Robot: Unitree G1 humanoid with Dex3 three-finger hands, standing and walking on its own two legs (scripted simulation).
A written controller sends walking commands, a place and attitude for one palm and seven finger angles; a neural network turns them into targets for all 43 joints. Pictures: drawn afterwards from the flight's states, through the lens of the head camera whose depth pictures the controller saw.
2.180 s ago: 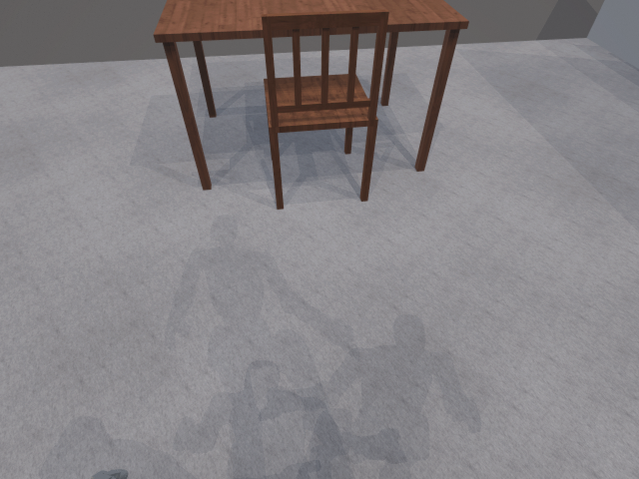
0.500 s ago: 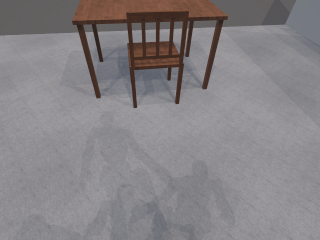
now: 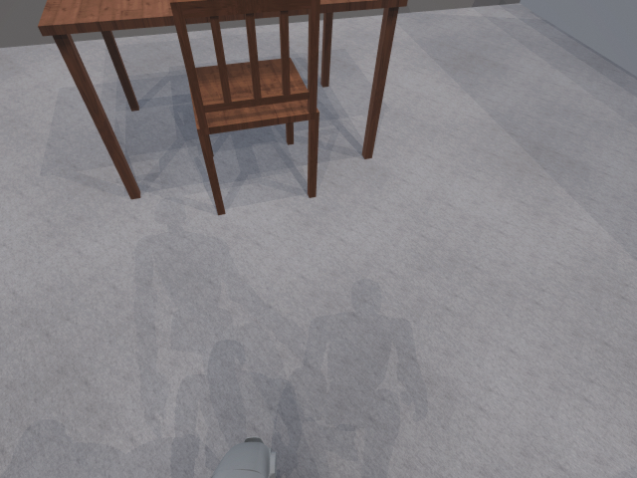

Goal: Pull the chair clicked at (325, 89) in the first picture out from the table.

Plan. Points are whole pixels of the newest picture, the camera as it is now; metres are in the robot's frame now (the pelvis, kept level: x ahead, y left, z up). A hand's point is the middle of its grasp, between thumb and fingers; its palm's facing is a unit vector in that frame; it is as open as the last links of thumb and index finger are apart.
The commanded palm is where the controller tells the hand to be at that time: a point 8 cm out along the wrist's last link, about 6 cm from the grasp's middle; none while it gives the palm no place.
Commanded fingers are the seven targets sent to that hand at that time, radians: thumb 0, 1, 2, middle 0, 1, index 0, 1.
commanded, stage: walk to a spot facing it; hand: left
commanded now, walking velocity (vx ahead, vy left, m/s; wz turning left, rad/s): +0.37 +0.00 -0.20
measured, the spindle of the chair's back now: (253, 58) +1.26 +0.33 -0.11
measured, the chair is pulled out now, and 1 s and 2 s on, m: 0.00 0.00 0.00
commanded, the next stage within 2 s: turn to face it in 1.16 s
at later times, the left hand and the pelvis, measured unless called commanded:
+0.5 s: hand (227, 331) +0.36 +0.19 -0.15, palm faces -0.17 -0.97 -0.18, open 7.4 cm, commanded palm none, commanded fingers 0.00 0.90 0.90 -0.20 -0.30 -0.20 -0.30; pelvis +0.21 +0.03 +0.00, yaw -10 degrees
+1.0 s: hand (243, 300) +0.44 +0.19 -0.19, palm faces -0.14 -0.98 -0.15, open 7.3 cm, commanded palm none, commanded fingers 0.00 0.90 0.90 -0.20 -0.30 -0.20 -0.30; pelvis +0.44 +0.01 -0.01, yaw -13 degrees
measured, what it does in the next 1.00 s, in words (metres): walks ahead: left foot, then right foot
